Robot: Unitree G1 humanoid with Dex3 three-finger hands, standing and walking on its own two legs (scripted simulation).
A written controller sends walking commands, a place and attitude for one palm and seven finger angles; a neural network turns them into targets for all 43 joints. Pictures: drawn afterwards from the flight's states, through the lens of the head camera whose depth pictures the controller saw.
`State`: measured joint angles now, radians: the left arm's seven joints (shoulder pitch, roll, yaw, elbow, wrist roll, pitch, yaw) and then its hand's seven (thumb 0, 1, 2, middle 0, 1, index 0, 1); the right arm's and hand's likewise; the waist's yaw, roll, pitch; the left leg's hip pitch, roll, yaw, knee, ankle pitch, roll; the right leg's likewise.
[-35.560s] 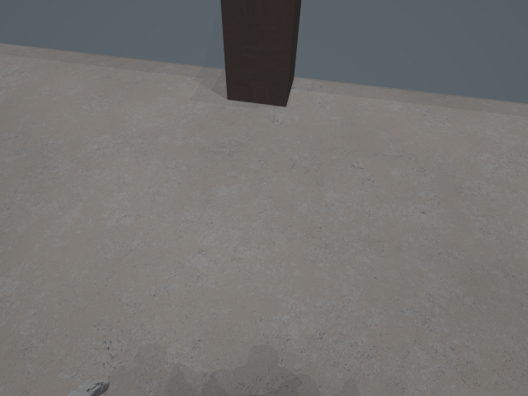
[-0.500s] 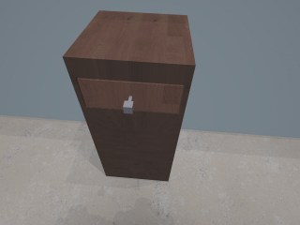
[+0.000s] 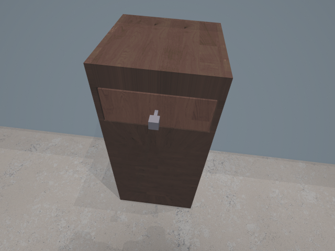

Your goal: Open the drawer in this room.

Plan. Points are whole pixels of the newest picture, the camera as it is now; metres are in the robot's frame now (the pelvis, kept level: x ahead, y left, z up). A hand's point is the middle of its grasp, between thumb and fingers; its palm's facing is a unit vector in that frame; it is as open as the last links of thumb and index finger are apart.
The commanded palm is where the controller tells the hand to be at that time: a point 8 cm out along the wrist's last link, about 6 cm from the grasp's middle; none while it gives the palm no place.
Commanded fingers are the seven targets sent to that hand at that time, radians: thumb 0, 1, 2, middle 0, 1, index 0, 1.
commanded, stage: look again from close up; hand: left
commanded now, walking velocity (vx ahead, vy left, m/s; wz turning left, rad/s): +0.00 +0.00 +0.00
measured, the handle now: (154, 118) +0.52 +0.07 +0.01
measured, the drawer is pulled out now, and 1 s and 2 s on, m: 0.00 0.00 0.00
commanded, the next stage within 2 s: shuffle to correct the standing spot in 0.08 s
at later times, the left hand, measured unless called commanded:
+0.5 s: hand out of the picture -0.07 +0.16 -0.17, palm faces -0.01 -0.98 -0.19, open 7.3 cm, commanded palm none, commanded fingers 0.00 0.90 0.90 -0.20 -0.30 -0.20 -0.30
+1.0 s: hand out of the picture +0.00 +0.12 -0.16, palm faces -0.02 -0.99 -0.14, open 7.3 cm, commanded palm none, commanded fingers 0.00 0.90 0.90 -0.20 -0.30 -0.20 -0.30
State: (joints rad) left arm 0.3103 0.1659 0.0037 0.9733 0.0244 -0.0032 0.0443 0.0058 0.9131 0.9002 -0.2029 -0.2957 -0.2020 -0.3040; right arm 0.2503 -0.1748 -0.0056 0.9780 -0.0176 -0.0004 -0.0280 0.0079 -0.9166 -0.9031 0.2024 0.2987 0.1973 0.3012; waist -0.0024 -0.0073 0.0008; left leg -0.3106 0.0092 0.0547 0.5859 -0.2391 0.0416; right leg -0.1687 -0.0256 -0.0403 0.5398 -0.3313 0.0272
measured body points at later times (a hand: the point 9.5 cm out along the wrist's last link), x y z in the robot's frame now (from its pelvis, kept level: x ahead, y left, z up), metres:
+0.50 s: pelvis -0.04 -0.02 +0.00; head -0.02 -0.02 +0.45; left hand -0.06 +0.22 -0.15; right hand -0.02 -0.26 -0.15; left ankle +0.05 +0.09 -0.73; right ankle -0.03 -0.13 -0.73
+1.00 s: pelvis -0.03 -0.06 +0.01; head -0.03 -0.04 +0.46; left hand +0.00 +0.17 -0.15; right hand -0.07 -0.29 -0.13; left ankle -0.04 +0.04 -0.73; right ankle -0.02 -0.23 -0.65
